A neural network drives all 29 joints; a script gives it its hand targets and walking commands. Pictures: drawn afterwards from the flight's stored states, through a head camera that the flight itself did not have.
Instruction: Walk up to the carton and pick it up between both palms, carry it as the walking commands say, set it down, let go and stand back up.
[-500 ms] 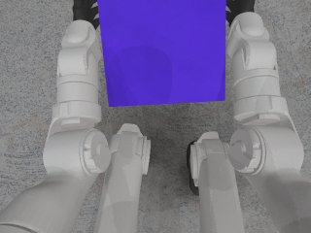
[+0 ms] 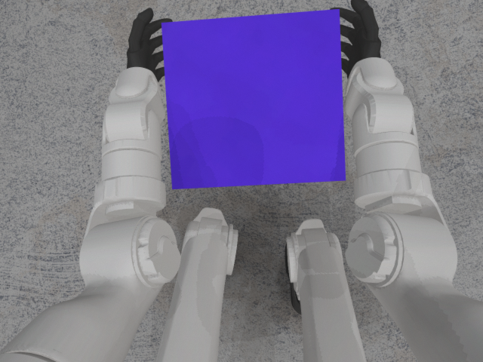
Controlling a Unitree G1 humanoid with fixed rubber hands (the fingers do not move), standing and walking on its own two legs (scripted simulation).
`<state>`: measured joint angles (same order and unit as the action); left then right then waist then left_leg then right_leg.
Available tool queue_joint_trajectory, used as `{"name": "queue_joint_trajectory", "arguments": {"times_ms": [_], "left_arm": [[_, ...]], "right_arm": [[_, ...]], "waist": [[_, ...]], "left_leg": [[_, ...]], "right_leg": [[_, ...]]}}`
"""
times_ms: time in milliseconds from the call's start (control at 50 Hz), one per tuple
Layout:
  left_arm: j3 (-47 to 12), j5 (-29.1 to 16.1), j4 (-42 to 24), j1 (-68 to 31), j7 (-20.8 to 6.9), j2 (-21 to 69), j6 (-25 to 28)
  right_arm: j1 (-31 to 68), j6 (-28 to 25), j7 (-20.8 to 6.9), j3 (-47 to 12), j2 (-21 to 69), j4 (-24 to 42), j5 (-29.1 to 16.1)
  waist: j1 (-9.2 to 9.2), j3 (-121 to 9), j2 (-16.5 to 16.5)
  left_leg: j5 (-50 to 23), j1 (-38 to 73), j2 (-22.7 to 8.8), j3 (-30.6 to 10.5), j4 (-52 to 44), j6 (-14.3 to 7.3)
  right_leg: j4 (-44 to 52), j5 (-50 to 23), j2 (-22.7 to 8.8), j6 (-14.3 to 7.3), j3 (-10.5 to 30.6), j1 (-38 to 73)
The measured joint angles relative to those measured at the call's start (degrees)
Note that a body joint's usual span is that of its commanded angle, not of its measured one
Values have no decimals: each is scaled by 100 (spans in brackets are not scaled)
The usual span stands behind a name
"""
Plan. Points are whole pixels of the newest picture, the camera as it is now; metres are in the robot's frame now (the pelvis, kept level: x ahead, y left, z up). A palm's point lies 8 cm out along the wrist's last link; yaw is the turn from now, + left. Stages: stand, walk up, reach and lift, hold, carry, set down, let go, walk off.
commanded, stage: reach and lift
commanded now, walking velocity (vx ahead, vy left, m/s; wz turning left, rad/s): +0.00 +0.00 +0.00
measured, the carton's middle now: (253, 118) +0.47 +0.04 -0.15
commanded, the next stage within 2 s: none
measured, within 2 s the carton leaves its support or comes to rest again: neither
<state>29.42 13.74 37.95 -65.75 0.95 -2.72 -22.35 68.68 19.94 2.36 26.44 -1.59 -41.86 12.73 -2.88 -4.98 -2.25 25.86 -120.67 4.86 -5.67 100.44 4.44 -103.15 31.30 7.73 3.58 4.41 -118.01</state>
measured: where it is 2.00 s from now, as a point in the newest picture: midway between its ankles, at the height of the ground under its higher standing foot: (253, 278)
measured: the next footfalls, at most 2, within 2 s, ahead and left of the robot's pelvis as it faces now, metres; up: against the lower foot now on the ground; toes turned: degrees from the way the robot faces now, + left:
none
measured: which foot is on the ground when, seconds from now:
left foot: down 0.00-1.00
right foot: down 0.00-1.00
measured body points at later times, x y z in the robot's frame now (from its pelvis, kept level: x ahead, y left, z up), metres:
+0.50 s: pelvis +0.01 +0.00 +0.05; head +0.27 +0.02 +0.42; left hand +0.50 +0.19 -0.02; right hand +0.53 -0.11 -0.01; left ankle +0.12 +0.14 -0.45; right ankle +0.09 -0.13 -0.45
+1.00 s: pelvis +0.03 +0.00 +0.12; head +0.24 +0.02 +0.51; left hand +0.48 +0.19 +0.06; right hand +0.51 -0.11 +0.06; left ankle +0.12 +0.14 -0.45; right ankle +0.09 -0.13 -0.45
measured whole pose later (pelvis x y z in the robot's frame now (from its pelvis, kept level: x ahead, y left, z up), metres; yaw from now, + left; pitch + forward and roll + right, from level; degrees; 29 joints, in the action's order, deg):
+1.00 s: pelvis +0.03 +0.00 +0.12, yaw +0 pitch +39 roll -1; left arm 28.2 14.7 34.7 -48.0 1.0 3.3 -21.5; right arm 51.2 18.7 1.0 26.1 3.5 -39.7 13.7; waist -2.3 -12.0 -1.7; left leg 24.1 -93.5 5.2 -7.4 78.9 3.8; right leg -80.8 28.5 7.4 2.5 6.1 -91.0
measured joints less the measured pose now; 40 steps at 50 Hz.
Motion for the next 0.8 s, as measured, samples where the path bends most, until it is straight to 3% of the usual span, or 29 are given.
{"name": "queue_joint_trajectory", "arguments": {"times_ms": [800], "left_arm": [[-87, 81, -267, 1415, 20, 489, 28]], "right_arm": [[-1369, -72, -114, -34, 392, 140, 89]], "waist": [[43, -667, 38]], "left_leg": [[-95, 2045, 40, -141, -1618, -41]], "right_leg": [[1684, -184, -3, -85, 138, 2029]]}}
